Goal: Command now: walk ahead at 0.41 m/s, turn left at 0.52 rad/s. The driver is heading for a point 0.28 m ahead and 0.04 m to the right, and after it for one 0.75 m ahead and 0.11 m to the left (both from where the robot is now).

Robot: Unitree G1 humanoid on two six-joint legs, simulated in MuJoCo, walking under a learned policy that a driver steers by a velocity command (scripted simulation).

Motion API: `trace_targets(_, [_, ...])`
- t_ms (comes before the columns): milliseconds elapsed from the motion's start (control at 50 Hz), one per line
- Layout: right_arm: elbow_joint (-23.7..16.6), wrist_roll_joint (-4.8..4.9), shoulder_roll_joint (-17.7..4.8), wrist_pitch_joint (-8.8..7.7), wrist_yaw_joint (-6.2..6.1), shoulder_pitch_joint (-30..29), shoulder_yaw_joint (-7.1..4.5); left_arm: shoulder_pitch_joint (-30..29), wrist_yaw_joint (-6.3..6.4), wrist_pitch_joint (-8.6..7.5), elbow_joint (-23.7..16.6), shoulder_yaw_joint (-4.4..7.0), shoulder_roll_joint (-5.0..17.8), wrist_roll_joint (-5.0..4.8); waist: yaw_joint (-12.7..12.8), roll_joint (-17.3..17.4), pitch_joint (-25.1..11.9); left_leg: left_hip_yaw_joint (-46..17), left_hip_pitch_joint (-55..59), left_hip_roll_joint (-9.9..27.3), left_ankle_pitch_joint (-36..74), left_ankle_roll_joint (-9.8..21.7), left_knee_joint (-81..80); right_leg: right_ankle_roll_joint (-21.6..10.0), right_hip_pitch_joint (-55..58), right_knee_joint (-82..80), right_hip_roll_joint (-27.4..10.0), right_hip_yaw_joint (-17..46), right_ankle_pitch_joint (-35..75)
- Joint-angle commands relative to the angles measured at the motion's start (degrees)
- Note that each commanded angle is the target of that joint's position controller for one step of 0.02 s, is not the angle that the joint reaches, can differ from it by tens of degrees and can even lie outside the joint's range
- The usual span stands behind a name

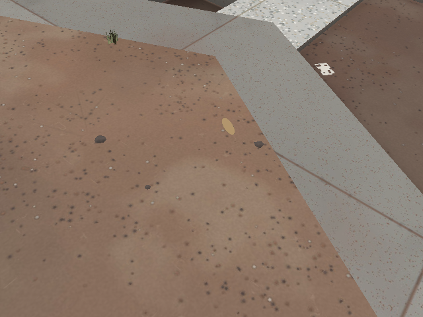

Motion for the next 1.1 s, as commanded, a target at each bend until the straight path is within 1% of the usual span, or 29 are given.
trace_targets(20, [-1.9,0.33,-8.5,-2.01,-0.08,1.8,-2.09,-7.1,-0.16,-0.7,-4.8,0.35,3.1,0.05,-0.2,6.3,5.9,-14.7,4.7,12.6,5.7,7.1,-8.1,1.0,-14.5,1.2,-0.6,0.0,3.8])
trace_targets(120, [-0.6,-0.16,-8.7,-1.9,-0.73,5.5,-2.2,-15.4,-0.56,-1.15,-7.9,-0.54,2.5,-0.52,-3.2,8.0,7.4,-14.6,4.6,11.3,15.8,7.7,-5.6,2.1,-14.1,-7.9,0.5,-1.1,5.9])
trace_targets(200, [0.4,-0.35,-8.8,-2.21,-1.5,5.5,-1.95,-17.6,-0.98,-2.02,-9.5,-1.28,2.1,-0.9,-3.4,9.3,7.6,-13.9,4.5,12.6,26.4,6.5,-4.0,-0.6,-5.9,-17.2,1.5,-2.8,6.7])
trace_targets(240, [0.1,-0.36,-9.8,-2.67,-1.67,2.0,-1.99,-10.8,-0.31,-2.44,-7.8,-0.76,3.5,-1.07,0.5,9.6,5.7,-12.7,2.8,12.9,38.1,4.1,-0.4,-3.1,5.5,-20.6,3.2,-3.0,5.1])
trace_targets(260, [0.2,-0.5,-10.7,-2.84,-1.63,1.1,-2.2,-4.2,0.45,-2.68,-5.7,-0.02,5.0,-1.25,3.2,9.2,2.3,-11.5,3.3,12.2,48.0,3.2,6.6,-4.3,13.0,-21.5,5.1,-3.5,2.5])
trace_targets(280, [0.3,-0.45,-10.9,-2.95,-1.39,0.3,-2.23,5.0,1.3,-3.17,-3.0,0.64,6.3,-1.3,7.5,7.1,-3.0,-8.8,1.3,9.7,49.1,2.0,17.7,-5.7,24.1,-24.4,4.8,-3.2,3.7])
trace_targets(300, [-0.7,-0.23,-8.3,-3.07,-1.07,1.1,-1.58,13.9,2.27,-3.74,-1.8,1.51,9.7,-0.1,10.4,2.2,-10.0,-7.2,-7.6,6.7,33.3,1.4,33.3,-8.0,37.5,-25.9,-6.0,8.7,-7.8])
trace_targets(320, [-1.4,1.51,-1.7,-2.96,-0.68,8.4,-0.36,16.9,2.22,-3.54,-0.9,2.75,15.6,1.16,6.5,-13.2,-16.6,-2.9,-25.3,-3.9,-9.2,-1.0,52.3,-15.0,49.8,-32.8,-22.0,39.0,-17.1])
trace_targets(340, [-0.5,-0.28,-7.1,-2.89,-0.91,6.4,-1.13,13.5,1.61,-2.92,-0.4,2.3,11.7,-0.76,5.6,-8.6,-12.5,-5.4,-30.7,-2.2,-12.4,0.2,58.2,-16.0,43.7,-38.8,-21.6,48.1,-20.8])
trace_targets(360, [-1.3,-0.62,-7.8,-2.83,-0.62,0.9,-1.4,7.3,1.46,-2.98,-1.5,1.38,7.5,-1.26,3.9,-3.4,-3.5,-4.8,-31.9,1.1,-7.0,0.5,58.6,-15.3,35.0,-38.8,-19.6,37.4,-19.1])
trace_targets(380, [-2.0,-0.88,-7.0,-3.03,-0.18,-3.4,-0.98,5.0,1.2,-3.43,-1.3,0.6,4.3,-1.16,3.8,0.7,0.1,-4.2,-30.7,3.1,-3.5,0.7,55.5,-14.3,28.8,-39.5,-16.3,28.8,-11.5])
trace_targets(420, [-2.5,-1.74,-5.9,-2.29,0.62,-5.4,-0.84,5.2,1.42,-4.16,0.7,-0.41,1.7,-1.13,1.8,-1.7,2.5,-2.9,-27.4,5.4,-2.0,0.2,50.9,-11.4,22.6,-41.4,-10.8,17.9,-0.1])
trace_targets(440, [-2.3,-1.79,-5.0,-1.79,0.96,-4.2,-0.64,6.3,1.36,-4.68,1.5,-0.44,2.1,-1.27,1.0,-3.8,1.5,-2.4,-26.2,5.2,-2.1,-0.3,49.9,-12.1,22.4,-41.5,-11.0,16.1,4.7])
trace_targets(480, [-2.4,-2.11,-4.2,-1.19,1.26,-5.7,-0.34,8.8,1.03,-5.62,3.2,-0.43,2.1,-1.83,0.7,-3.1,2.2,-1.0,-28.1,6.0,-1.8,-1.1,47.6,-13.1,22.3,-42.8,-10.8,13.2,9.8])
trace_targets(560, [-6.0,-2.17,-3.2,-1.06,1.96,-17.3,0.57,11.9,1.06,-5.63,5.3,-0.42,2.5,-2.04,2.3,-1.6,5.5,2.9,-34.6,8.6,6.0,-3.4,36.5,-13.2,23.2,-46.4,-9.1,8.1,11.5])
trace_targets(620, [-7.9,-1.56,-1.7,-1.41,2.24,-24.3,1.58,14.2,0.96,-5.56,6.7,-0.4,3.1,-2.23,4.0,-1.9,5.7,5.8,-30.9,7.6,12.2,-3.9,25.3,-11.8,23.1,-45.9,-7.3,4.1,17.0])
trace_targets(700, [-9.3,-1.23,-2.8,-1.6,1.77,-29.2,1.58,17.6,1.32,-5.17,8.7,-0.3,4.1,-1.96,5.2,-1.8,5.8,6.8,-28.9,6.2,13.1,-2.7,18.6,-11.2,29.0,-43.5,-9.7,4.2,22.8])
trace_targets(760, [-9.0,-1.49,-4.0,-2.01,1.15,-27.6,0.96,17.2,1.88,-4.58,9.6,-0.11,4.9,-1.54,3.5,-2.1,4.9,7.2,-24.5,4.1,7.2,-0.3,15.1,-10.1,33.8,-37.2,-11.1,3.8,34.5])
trace_targets(800, [-4.3,-2.12,-6.0,-2.86,0.25,-14.2,-0.28,16.5,1.99,-4.04,10.0,-0.19,5.0,-1.62,-2.2,-0.5,-2.1,8.4,-7.6,1.3,6.8,2.4,9.8,-8.3,31.7,-21.0,-8.3,0.8,42.5])
trace_targets(820, [-1.9,-3.34,-9.7,-3.37,-0.48,-3.8,-1.46,15.9,1.95,-4.11,8.5,-0.78,3.5,-1.95,-6.1,2.7,-8.4,-1.2,7.0,10.3,2.7,5.3,9.3,-7.2,21.3,-6.3,-6.0,-1.0,28.8])
trace_targets(840, [-1.1,-3.82,-15.8,-3.06,-0.79,0.8,-3.17,22.1,1.45,-4.11,7.0,-2.2,-3.2,-3.95,-4.1,16.5,-16.3,-28.9,23.5,27.8,-2.0,13.6,4.8,-4.2,0.4,16.3,4.1,-4.8,-9.0])
trace_targets(860, [-1.1,-1.15,-12.6,-2.3,-0.38,-2.1,-2.75,18.5,1.96,-3.84,7.9,-0.37,3.7,-2.14,-4.1,8.8,-13.9,-34.4,19.0,26.7,-3.0,13.5,0.3,-5.0,-5.3,22.0,3.9,2.4,-17.1])
trace_targets(880, [-1.8,-0.6,-9.9,-2.31,-0.24,-8.2,-1.95,13.9,1.76,-4.05,6.3,0.01,3.8,-2.03,-1.6,6.7,-5.1,-24.5,11.3,24.1,-0.7,11.9,-0.4,-5.6,-7.2,21.6,0.8,3.6,-12.3])
trace_targets(900, [-1.9,-0.82,-6.8,-2.78,0.02,-11.2,-1.19,11.6,1.48,-4.33,5.9,-0.3,2.5,-2.1,-0.3,4.5,-1.5,-18.7,4.8,21.6,5.1,10.4,-2.2,-5.6,-5.5,18.7,-1.0,3.7,-8.6])
trace_targets(920, [-1.4,-0.82,-5.3,-3.23,-0.06,-12.3,-0.77,11.1,1.29,-3.87,6.2,-0.24,1.7,-1.69,1.3,4.7,0.9,-13.9,0.2,18.9,9.1,8.5,-3.6,-5.4,-3.2,15.6,-2.4,3.5,-7.2])
trace_targets(960, [0.1,-0.69,-3.6,-4.13,-0.11,-11.4,-0.2,12.7,0.73,-2.38,7.1,-0.45,0.1,-0.43,3.4,5.4,2.2,-8.5,-5.2,16.3,16.7,6.8,-5.2,-4.4,1.6,12.5,-3.1,2.9,-5.9])
trace_targets(1000, [1.5,-0.13,-4.8,-4.87,-0.25,-9.8,-0.5,11.6,0.22,-1.5,6.9,-0.5,-0.6,-0.18,4.3,5.1,2.5,-6.2,-5.6,16.1,21.7,7.8,-6.6,-3.1,0.5,10.4,-3.2,1.6,-4.6])
trace_targets(1060, [3.4,-0.29,-4.8,-5.07,-0.3,-7.5,-0.12,6.6,0.4,-1.07,5.5,-0.66,-1.2,-0.46,4.4,4.4,3.9,0.2,-5.6,14.5,41.4,7.1,-4.9,-1.4,-0.8,3.5,-3.0,-0.5,0.0])
trace_targets(1100, [4.1,-0.38,-4.6,-4.63,-0.36,-7.3,0.26,3.6,0.62,-1.17,4.9,-1.31,-2.2,-0.92,3.9,5.8,3.5,3.6,-6.4,12.4,45.5,5.8,-3.7,-1.2,1.9,-4.0,-2.1,-2.1,3.6])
